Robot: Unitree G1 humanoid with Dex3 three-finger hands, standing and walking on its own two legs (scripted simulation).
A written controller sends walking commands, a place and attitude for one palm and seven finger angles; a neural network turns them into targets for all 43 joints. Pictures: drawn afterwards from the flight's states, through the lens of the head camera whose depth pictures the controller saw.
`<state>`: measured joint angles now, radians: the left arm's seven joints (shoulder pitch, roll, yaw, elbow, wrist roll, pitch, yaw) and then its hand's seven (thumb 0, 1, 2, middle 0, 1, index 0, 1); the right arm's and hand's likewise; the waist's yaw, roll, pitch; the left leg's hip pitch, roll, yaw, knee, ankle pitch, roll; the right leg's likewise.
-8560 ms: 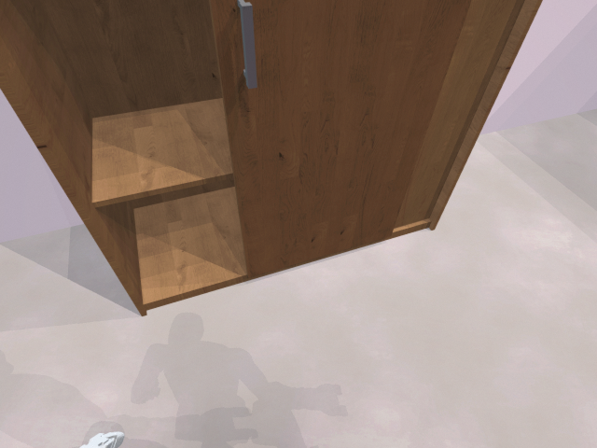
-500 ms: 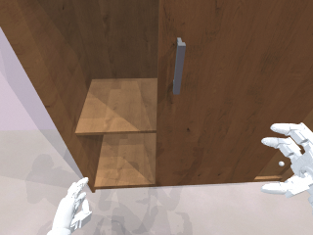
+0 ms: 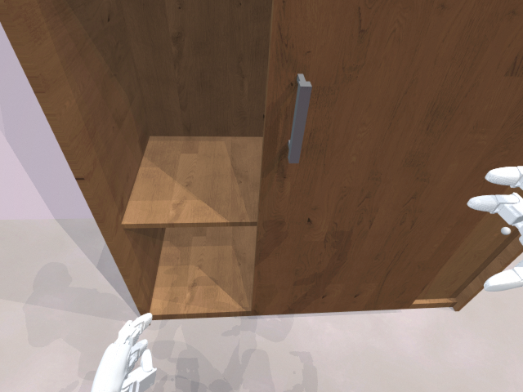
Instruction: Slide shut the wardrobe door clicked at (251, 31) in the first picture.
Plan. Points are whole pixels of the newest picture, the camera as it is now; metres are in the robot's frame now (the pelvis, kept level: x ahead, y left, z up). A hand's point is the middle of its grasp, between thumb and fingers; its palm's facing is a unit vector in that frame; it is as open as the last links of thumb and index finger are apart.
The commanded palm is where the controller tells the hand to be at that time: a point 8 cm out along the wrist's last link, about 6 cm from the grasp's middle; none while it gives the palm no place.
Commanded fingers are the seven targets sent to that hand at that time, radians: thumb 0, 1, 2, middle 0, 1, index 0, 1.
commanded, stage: raise the hand with hooked fingers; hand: right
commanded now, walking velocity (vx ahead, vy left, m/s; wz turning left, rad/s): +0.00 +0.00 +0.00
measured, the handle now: (297, 120) +0.55 -0.05 +0.17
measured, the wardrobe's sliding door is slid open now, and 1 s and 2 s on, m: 0.39 0.39 0.39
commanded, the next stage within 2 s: move the hooked fingers beside the handle in 0.38 s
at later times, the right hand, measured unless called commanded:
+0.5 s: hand (466, 224) +0.29 -0.24 +0.18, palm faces +0.00 +0.99 -0.12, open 14.0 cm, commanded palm +0.26 -0.29 +0.19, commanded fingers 0.00 0.50 -0.30 0.30 1.20 0.30 1.20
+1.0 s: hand (421, 189) +0.36 -0.21 +0.18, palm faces -0.04 +1.00 -0.07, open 14.0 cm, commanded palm +0.33 -0.25 +0.18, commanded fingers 0.00 0.50 -0.30 0.30 1.20 0.30 1.20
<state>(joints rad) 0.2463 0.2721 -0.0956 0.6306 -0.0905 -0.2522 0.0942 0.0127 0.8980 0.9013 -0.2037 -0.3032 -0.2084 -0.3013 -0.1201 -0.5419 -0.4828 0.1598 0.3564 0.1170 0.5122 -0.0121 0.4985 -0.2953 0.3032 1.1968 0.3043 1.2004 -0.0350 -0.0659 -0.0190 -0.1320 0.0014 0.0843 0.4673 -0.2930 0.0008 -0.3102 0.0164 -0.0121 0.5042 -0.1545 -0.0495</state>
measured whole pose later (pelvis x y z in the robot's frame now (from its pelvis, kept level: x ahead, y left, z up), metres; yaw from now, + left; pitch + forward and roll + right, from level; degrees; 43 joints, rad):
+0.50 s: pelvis +0.02 +0.03 +0.00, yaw +1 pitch -2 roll +1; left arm 0.23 0.29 -0.07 0.64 -0.09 -0.28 0.09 0.01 0.90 0.90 -0.20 -0.30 -0.21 -0.30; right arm -0.08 -0.50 -0.48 0.17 0.37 0.08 0.52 -0.01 0.50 -0.29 0.30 1.20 0.31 1.20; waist -0.04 -0.08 -0.03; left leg -0.13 -0.03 0.08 0.49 -0.33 0.04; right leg -0.31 -0.01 0.00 0.54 -0.20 -0.01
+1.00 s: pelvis +0.03 +0.03 +0.00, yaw +1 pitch +0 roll +0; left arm 0.23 0.28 -0.06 0.64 -0.09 -0.22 0.09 0.01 0.90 0.90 -0.20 -0.30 -0.21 -0.30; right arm -0.25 -0.44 -0.39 0.26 0.32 0.11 0.43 -0.01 0.50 -0.30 0.30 1.20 0.30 1.20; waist -0.01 -0.06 -0.04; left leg -0.14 -0.02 0.07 0.50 -0.35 0.03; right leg -0.31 0.00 -0.02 0.53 -0.21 -0.02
